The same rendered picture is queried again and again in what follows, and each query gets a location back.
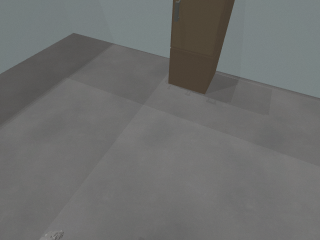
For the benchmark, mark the left robot hand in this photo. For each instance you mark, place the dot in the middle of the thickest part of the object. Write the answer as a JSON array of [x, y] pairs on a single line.
[[53, 235]]

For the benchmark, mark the cupboard door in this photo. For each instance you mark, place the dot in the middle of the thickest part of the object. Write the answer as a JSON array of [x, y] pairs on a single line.
[[197, 26]]

